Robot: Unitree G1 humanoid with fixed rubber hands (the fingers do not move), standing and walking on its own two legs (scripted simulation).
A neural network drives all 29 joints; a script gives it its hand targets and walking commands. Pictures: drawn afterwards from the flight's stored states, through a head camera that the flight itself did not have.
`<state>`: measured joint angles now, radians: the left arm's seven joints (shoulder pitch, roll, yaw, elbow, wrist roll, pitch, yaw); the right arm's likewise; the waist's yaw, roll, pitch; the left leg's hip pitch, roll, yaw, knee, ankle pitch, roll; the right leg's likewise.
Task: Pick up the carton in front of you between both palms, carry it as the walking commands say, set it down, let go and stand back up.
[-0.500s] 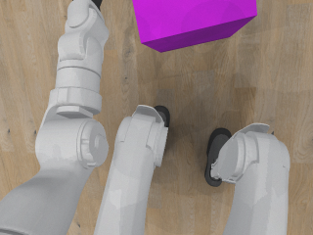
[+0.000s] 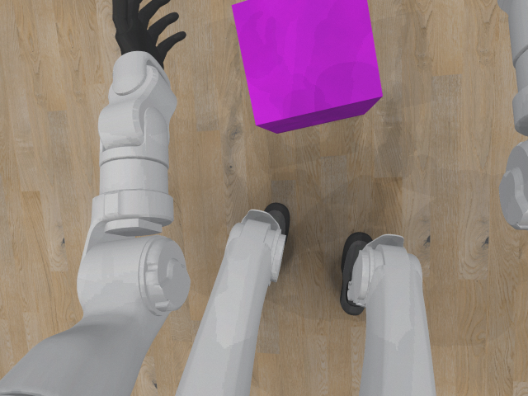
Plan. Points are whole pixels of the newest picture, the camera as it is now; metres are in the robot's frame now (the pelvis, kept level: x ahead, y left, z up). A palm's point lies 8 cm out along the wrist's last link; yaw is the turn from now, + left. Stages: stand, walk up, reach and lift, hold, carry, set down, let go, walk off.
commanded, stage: set down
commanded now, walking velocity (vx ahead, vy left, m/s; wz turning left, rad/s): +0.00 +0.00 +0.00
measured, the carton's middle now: (309, 69) +0.56 +0.06 -0.41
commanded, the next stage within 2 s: let go in 0.26 s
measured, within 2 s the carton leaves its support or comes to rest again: neither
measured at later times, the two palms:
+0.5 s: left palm (73, 47) +0.46 +0.22 +0.03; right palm out of the picture +0.57 -0.16 +0.02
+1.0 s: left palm out of the picture +0.30 +0.26 +0.15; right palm out of the picture +0.39 -0.18 +0.12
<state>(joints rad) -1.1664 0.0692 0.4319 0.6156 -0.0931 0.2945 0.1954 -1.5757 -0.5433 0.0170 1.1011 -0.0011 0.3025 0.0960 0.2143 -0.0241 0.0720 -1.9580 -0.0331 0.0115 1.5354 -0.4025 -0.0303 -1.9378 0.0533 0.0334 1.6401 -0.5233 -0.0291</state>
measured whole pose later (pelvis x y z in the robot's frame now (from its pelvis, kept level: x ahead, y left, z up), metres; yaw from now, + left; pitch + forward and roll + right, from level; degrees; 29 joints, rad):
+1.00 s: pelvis +0.09 +0.03 +0.22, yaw -2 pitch +18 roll -1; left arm 0.05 0.19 0.02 0.38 -0.03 0.06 -0.09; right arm -0.21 -0.17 -0.16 0.61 -0.07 0.05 -0.05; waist 0.13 0.04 -0.01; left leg -0.70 -0.05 -0.03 0.66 -0.26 0.03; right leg -0.64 0.03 0.06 0.66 -0.33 0.01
